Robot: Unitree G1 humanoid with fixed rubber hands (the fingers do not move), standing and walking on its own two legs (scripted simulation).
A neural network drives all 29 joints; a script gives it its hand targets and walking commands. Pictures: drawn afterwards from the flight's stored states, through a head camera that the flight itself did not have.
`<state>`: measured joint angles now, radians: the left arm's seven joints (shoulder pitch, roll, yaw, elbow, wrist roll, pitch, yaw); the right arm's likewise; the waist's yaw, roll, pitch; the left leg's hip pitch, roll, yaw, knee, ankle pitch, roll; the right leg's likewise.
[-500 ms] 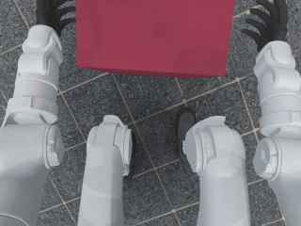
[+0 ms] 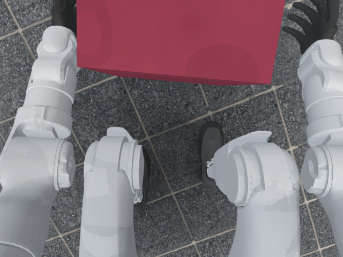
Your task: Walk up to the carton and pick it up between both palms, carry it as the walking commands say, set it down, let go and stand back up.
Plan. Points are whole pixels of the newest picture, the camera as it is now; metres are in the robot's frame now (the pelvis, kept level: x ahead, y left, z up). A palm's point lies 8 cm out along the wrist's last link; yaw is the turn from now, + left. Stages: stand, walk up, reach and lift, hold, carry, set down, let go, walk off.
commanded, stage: reach and lift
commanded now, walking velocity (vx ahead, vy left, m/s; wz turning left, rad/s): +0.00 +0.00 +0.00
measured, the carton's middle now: (176, 37) +0.50 -0.01 -0.22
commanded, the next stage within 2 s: none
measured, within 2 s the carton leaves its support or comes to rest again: leaves its support in 1.34 s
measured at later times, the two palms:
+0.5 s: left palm (71, 24) +0.52 +0.18 -0.15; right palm (301, 30) +0.50 -0.24 -0.14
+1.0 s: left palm (75, 20) +0.52 +0.17 -0.15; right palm (294, 30) +0.50 -0.22 -0.14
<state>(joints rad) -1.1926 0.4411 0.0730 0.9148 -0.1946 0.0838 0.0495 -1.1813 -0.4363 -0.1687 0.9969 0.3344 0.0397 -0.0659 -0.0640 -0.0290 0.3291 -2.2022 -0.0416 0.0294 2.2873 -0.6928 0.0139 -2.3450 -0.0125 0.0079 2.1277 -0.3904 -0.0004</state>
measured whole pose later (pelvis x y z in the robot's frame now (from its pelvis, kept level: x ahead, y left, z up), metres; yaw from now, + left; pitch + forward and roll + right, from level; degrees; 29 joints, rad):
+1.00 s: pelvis -0.01 +0.00 +0.02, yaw +2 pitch +36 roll +1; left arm -1.34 0.42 -0.08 1.10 -0.30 0.04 0.08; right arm -1.32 -0.37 -0.08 1.12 0.37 0.01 -0.09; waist -0.08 -0.01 0.32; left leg -2.21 -0.06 0.02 2.20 -0.61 0.00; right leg -2.32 0.00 0.02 2.06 -0.37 0.02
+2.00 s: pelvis -0.03 -0.01 +0.07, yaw +3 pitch +25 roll +2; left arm -1.30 0.33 0.25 0.70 -0.09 0.32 0.01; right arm -1.24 -0.32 -0.31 0.64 0.13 0.34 -0.06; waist -0.09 0.01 0.52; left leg -1.91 -0.11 0.02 2.05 -0.58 -0.02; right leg -2.01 0.06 0.07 1.95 -0.37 0.05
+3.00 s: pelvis -0.03 -0.01 +0.18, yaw +3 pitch +19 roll +1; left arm -1.13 0.25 0.32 0.57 -0.02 0.37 -0.03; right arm -1.10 -0.25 -0.35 0.51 0.04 0.41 -0.03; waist -0.10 0.01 0.51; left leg -1.48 -0.13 -0.03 1.67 -0.51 -0.02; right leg -1.56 0.08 0.11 1.58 -0.35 0.06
